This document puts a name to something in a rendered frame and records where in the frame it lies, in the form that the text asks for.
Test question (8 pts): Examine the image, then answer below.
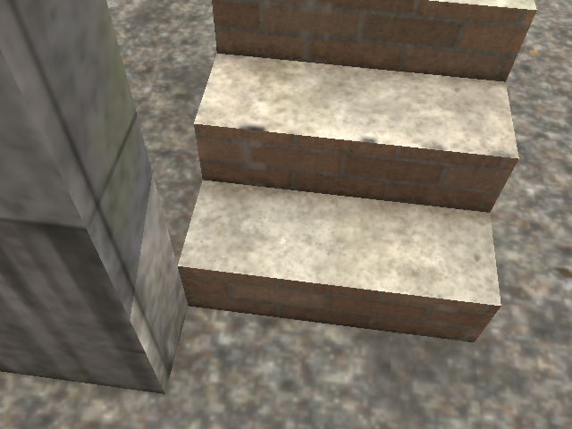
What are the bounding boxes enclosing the stairs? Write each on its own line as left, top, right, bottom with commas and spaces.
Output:
178, 0, 537, 342

